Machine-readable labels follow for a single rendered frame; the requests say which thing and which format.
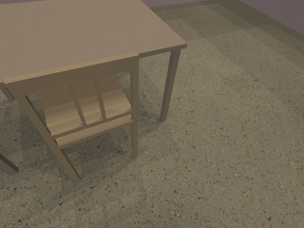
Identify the table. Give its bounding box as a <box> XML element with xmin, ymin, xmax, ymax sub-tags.
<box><xmin>0</xmin><ymin>0</ymin><xmax>187</xmax><ymax>176</ymax></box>

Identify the chair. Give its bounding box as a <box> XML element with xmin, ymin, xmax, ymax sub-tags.
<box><xmin>4</xmin><ymin>51</ymin><xmax>140</xmax><ymax>182</ymax></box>

